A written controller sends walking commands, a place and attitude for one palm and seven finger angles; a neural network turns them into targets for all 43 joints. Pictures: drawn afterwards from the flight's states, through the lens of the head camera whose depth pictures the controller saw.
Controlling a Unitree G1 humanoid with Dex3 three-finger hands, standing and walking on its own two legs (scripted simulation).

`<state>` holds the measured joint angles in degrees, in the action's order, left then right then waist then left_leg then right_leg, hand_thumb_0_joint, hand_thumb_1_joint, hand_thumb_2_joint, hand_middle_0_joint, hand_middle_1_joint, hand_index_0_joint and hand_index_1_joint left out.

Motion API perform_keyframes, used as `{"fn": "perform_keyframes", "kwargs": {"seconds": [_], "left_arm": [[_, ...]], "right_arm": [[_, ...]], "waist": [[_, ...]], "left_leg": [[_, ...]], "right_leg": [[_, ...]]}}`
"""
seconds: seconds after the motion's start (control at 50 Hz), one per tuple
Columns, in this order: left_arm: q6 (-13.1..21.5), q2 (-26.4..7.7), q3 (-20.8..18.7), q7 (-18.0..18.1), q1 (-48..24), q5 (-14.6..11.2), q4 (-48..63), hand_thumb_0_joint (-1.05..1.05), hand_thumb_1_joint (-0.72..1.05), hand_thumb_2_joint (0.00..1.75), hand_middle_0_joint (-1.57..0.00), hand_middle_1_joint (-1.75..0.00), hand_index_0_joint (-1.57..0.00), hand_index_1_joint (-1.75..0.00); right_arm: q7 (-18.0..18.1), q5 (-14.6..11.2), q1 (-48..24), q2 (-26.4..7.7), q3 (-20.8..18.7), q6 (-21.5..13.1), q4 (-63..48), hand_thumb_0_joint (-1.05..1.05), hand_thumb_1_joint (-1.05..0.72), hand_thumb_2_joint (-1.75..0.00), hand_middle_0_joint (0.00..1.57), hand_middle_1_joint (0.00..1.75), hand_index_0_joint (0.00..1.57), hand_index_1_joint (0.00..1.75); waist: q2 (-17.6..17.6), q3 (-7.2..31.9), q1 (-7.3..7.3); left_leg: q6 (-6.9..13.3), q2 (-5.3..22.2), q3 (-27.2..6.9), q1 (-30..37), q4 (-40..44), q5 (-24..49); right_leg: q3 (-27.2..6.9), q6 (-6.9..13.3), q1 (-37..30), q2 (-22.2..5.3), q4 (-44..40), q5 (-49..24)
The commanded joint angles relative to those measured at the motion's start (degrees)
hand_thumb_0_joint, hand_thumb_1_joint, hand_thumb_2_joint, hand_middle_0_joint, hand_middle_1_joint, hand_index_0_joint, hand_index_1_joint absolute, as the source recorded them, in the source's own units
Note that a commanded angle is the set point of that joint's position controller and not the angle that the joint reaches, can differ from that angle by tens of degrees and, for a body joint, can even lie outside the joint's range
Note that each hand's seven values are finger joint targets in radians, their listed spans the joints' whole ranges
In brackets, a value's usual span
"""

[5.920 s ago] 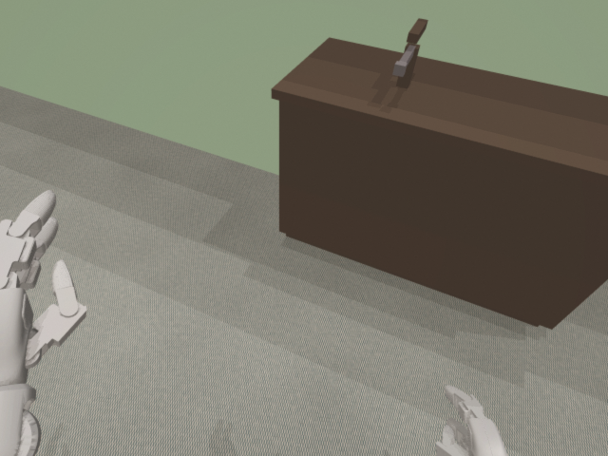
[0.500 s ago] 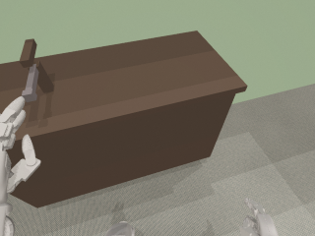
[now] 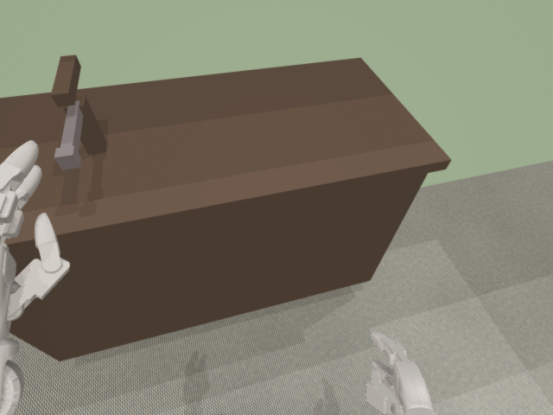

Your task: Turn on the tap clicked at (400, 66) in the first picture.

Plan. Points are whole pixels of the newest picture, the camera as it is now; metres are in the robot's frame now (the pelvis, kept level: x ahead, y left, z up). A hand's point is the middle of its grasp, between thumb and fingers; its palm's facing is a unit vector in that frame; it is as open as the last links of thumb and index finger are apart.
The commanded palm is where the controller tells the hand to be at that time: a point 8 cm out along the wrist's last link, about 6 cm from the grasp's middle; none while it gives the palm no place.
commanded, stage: come to a stop and stand still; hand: left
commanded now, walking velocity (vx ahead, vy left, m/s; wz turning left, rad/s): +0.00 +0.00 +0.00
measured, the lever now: (68, 157) +0.47 +0.39 +0.08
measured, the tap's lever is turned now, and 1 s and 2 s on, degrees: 0 0 0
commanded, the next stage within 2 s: look again from close up in 1.18 s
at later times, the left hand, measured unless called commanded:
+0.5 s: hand (47, 274) +0.22 +0.25 +0.17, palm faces +0.37 -0.87 -0.32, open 7.4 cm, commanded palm +0.15 +0.28 +0.18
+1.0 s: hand (37, 239) +0.25 +0.27 +0.18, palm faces +0.38 -0.86 -0.34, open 7.4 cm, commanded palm +0.18 +0.31 +0.18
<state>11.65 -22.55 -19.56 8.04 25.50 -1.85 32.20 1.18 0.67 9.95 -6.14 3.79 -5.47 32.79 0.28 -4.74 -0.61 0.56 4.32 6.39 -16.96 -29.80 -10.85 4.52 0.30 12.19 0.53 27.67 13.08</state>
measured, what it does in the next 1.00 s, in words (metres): stands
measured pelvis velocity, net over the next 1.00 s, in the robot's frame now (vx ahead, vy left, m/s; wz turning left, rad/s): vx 0.02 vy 0.03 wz -0.01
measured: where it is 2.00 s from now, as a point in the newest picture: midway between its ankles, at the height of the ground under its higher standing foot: outside the picture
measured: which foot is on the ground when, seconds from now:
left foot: down 0.00-1.00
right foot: down 0.00-1.00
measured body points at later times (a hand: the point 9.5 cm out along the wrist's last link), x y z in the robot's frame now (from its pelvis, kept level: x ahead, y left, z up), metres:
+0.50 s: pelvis -0.02 +0.01 +0.00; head -0.01 +0.05 +0.45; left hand +0.19 +0.30 +0.18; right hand +0.13 -0.24 -0.05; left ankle +0.04 +0.10 -0.74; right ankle +0.01 -0.11 -0.73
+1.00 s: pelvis +0.02 +0.03 +0.01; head +0.05 +0.06 +0.46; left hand +0.22 +0.32 +0.20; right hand +0.21 -0.18 -0.06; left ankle +0.04 +0.10 -0.74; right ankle +0.01 -0.11 -0.74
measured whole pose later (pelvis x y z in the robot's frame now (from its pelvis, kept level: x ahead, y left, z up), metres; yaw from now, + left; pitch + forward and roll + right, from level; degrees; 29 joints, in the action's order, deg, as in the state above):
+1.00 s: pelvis +0.02 +0.03 +0.01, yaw -1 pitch +0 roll -2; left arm 13.2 -21.5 -19.7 6.5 21.4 -1.9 29.0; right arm 1.2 1.2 9.5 -10.1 2.5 -7.6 33.1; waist -2.2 -2.9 -2.5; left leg 3.6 -2.5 0.4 -14.5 -25.2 -11.1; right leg 1.6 -1.1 9.9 -0.1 20.4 10.9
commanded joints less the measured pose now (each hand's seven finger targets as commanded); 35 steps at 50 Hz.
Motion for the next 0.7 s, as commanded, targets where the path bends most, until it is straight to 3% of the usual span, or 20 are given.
{"fn": "perform_keyframes", "kwargs": {"seconds": [0.0,0.02,0.04,0.06,0.08,0.1,0.12,0.14,0.16,0.2,0.24,0.26,0.34,0.36,0.42,0.46,0.48,0.54,0.62,0.68], "left_arm": [[1.6,-6.4,-7.8,1.0,1.1,-1.2,5.6,0.00,0.90,0.90,-0.20,-0.30,-0.20,-0.30],[6.3,-51.0,-39.4,-1.0,-59.2,6.4,13.6,0.00,0.90,0.90,-0.20,-0.30,-0.20,-0.30],[3.0,-16.6,-15.6,-3.6,-25.9,0.9,-19.4,0.00,0.90,0.90,-0.20,-0.30,-0.20,-0.30],[2.3,-12.9,-14.7,-2.2,-16.8,-1.3,-12.3,0.00,0.90,0.90,-0.20,-0.30,-0.20,-0.30],[1.9,-8.0,-9.2,-3.2,-12.7,-1.0,-18.0,0.00,0.90,0.90,-0.20,-0.30,-0.20,-0.30],[2.3,-7.1,-5.9,-4.0,-12.5,-1.4,-8.7,0.00,0.90,0.90,-0.20,-0.30,-0.20,-0.30],[2.3,-7.3,-5.9,-3.7,-8.9,-1.4,-6.6,0.00,0.90,0.90,-0.20,-0.30,-0.20,-0.30],[2.2,-4.5,-2.1,-3.8,-7.6,-1.2,-4.2,0.00,0.90,0.90,-0.20,-0.30,-0.20,-0.30],[1.9,-2.7,0.0,-3.6,-6.2,-1.3,-2.3,0.00,0.90,0.90,-0.20,-0.30,-0.20,-0.30],[1.1,-5.4,-1.5,-2.7,-5.2,-0.3,-1.2,0.00,0.90,0.90,-0.20,-0.30,-0.20,-0.30],[0.7,-9.0,-4.9,-1.6,-7.3,0.2,1.2,0.00,0.90,0.90,-0.20,-0.30,-0.20,-0.30],[1.3,-13.6,-8.9,-0.6,-10.8,0.4,5.4,0.00,0.90,0.90,-0.20,-0.30,-0.20,-0.30],[3.3,-11.8,-9.2,0.7,-14.3,0.1,8.0,0.00,0.90,0.90,-0.20,-0.30,-0.20,-0.30],[4.1,-13.8,-10.4,0.8,-15.5,-0.1,10.4,0.00,0.90,0.90,-0.20,-0.30,-0.20,-0.30],[5.3,-10.3,-8.2,0.2,-13.5,0.7,9.9,0.00,0.90,0.90,-0.20,-0.30,-0.20,-0.30],[5.8,-8.0,-6.6,-0.3,-10.9,0.6,8.4,0.00,0.90,0.90,-0.20,-0.30,-0.20,-0.30],[5.8,-7.3,-5.8,-0.5,-9.5,0.6,7.4,0.00,0.90,0.90,-0.20,-0.30,-0.20,-0.30],[5.1,-4.9,-4.3,-1.0,-4.6,0.2,2.5,0.00,0.90,0.90,-0.20,-0.30,-0.20,-0.30],[3.9,-4.6,-4.0,-1.4,-4.9,0.4,-1.0,0.00,0.90,0.90,-0.20,-0.30,-0.20,-0.30],[4.2,-6.9,-5.3,-1.1,-9.9,0.6,1.9,0.00,0.90,0.90,-0.20,-0.30,-0.20,-0.30]], "right_arm": [[1.3,-1.1,-2.4,-10.5,-5.0,-0.9,-7.8,0.00,-0.90,-0.90,0.20,0.30,0.20,0.30],[2.4,2.9,1.4,-15.2,-8.8,-4.7,-5.6,0.00,-0.90,-0.90,0.20,0.30,0.20,0.30],[2.7,0.2,0.2,-8.4,-6.3,-4.6,-3.2,0.00,-0.90,-0.90,0.20,0.30,0.20,0.30],[2.2,-1.1,-0.3,-11.1,-7.0,-4.1,-7.2,0.00,-0.90,-0.90,0.20,0.30,0.20,0.30],[1.9,-1.5,1.1,-11.6,-7.0,-4.7,-7.8,0.00,-0.90,-0.90,0.20,0.30,0.20,0.30],[1.4,-1.5,-0.3,-12.3,-6.7,-4.8,-8.3,0.00,-0.90,-0.90,0.20,0.30,0.20,0.30],[0.7,-1.8,-1.3,-11.9,-6.3,-4.9,-8.5,0.00,-0.90,-0.90,0.20,0.30,0.20,0.30],[0.2,-2.2,-2.3,-11.3,-5.6,-4.9,-9.1,0.00,-0.90,-0.90,0.20,0.30,0.20,0.30],[0.0,-2.6,-3.3,-10.6,-5.5,-5.1,-10.1,0.00,-0.90,-0.90,0.20,0.30,0.20,0.30],[0.5,-2.2,-2.7,-11.1,-5.5,-5.0,-10.5,0.00,-0.90,-0.90,0.20,0.30,0.20,0.30],[1.2,-1.5,-2.4,-11.6,-5.5,-5.3,-10.0,0.00,-0.90,-0.90,0.20,0.30,0.20,0.30],[1.6,-1.2,-3.0,-12.1,-5.4,-5.5,-9.5,0.00,-0.90,-0.90,0.20,0.30,0.20,0.30],[2.6,-0.5,-2.7,-12.7,-5.5,-6.4,-8.5,0.00,-0.90,-0.90,0.20,0.30,0.20,0.30],[2.7,-0.4,-3.2,-13.0,-5.3,-6.4,-8.9,0.00,-0.90,-0.90,0.20,0.30,0.20,0.30],[2.2,-0.5,-3.5,-12.7,-4.8,-7.1,-9.4,0.00,-0.90,-0.90,0.20,0.30,0.20,0.30],[1.5,-0.4,-3.0,-12.3,-4.9,-7.9,-9.6,0.00,-0.90,-0.90,0.20,0.30,0.20,0.30],[1.2,-0.3,-2.5,-12.4,-4.9,-7.9,-9.2,0.00,-0.90,-0.90,0.20,0.30,0.20,0.30],[0.6,-0.3,-1.4,-12.6,-5.2,-7.7,-8.4,0.00,-0.90,-0.90,0.20,0.30,0.20,0.30],[0.6,-0.3,-1.5,-12.7,-5.0,-6.2,-7.9,0.00,-0.90,-0.90,0.20,0.30,0.20,0.30],[1.2,-0.1,-2.3,-12.3,-4.7,-5.7,-7.9,0.00,-0.90,-0.90,0.20,0.30,0.20,0.30]], "waist": [[2.3,11.5,0.79],[-6.3,2.4,-2.49],[-8.6,11.3,-0.32],[0.6,11.8,-1.38],[2.6,12.0,-1.65],[6.7,12.2,-1.81],[5.0,11.3,-2.18],[0.9,10.0,-2.11],[-2.5,8.3,-2.07],[-12.3,6.2,-2.03],[-15.5,6.0,-1.76],[-11.0,6.9,-1.51],[3.2,6.8,-1.19],[8.6,5.7,-1.21],[16.9,6.1,-1.88],[14.6,7.3,-1.74],[10.7,8.2,-1.71],[2.5,8.4,-1.47],[-0.2,5.4,-1.07],[1.0,7.5,-0.98]], "left_leg": [[-0.8,5.4,-4.4,0.7,5.2,-0.3],[-0.3,3.6,-2.1,-6.1,-1.7,1.5],[0.1,-2.1,-4.8,3.7,0.2,1.3],[-0.4,-1.4,-4.1,8.1,2.5,4.4],[-0.5,0.0,-2.3,9.5,2.5,4.8],[0.6,0.5,-3.4,9.7,4.1,4.3],[1.1,1.0,-3.6,8.4,4.2,0.4],[1.3,0.1,-3.7,6.0,3.8,-4.0],[1.2,-0.7,-3.6,5.9,3.3,-6.8],[0.6,-3.0,-3.2,3.8,-1.6,-9.1],[0.1,-4.8,-3.4,3.1,-5.6,-7.5],[-0.2,-4.9,-3.6,3.5,-3.8,-5.9],[0.9,-3.4,-7.2,5.8,7.2,-5.0],[1.0,-2.0,-9.6,3.3,11.0,-9.3],[2.8,1.5,-13.3,-6.9,17.8,-22.2],[2.5,0.7,-12.5,-5.4,15.7,-15.1],[2.0,0.5,-12.4,-3.7,14.2,-11.3],[0.9,-0.9,-11.3,-1.4,12.6,-11.0],[0.4,-0.1,-13.2,-1.6,15.7,-14.7],[0.2,-0.7,-12.4,1.2,14.9,-8.8]], "right_leg": [[-5.3,0.0,-4.9,-3.9,-4.7,-6.7],[-10.6,0.3,3.2,-7.1,-11.0,-11.2],[-13.4,4.9,3.9,-9.8,-7.2,-10.2],[-13.4,4.5,3.4,-8.0,-5.8,-11.6],[-12.3,2.3,3.6,-7.1,-5.4,-10.9],[-10.2,0.3,2.6,-6.2,-5.1,-8.1],[-10.0,-1.6,3.2,-6.1,-7.1,-2.5],[-10.4,-2.3,3.2,-6.2,-9.7,3.5],[-11.6,-2.1,4.7,-6.4,-12.4,8.9],[-14.3,-1.1,8.4,-7.9,-17.9,21.3],[-15.5,2.2,10.3,-9.7,-18.9,24.8],[-13.8,3.0,9.0,-9.6,-17.2,22.4],[-11.2,1.4,5.0,-4.2,-12.6,14.6],[-9.9,0.9,3.7,-3.0,-11.3,14.9],[-6.0,0.2,-7.0,0.2,-3.1,7.5],[-5.1,0.5,-8.3,0.3,-3.7,1.7],[-5.3,0.5,-8.2,0.1,-4.8,0.5],[-7.1,0.3,-4.8,-0.8,-9.5,4.0],[-6.5,0.1,-1.6,0.0,-10.7,6.4],[-5.9,0.2,-2.7,-0.2,-10.5,2.2]]}}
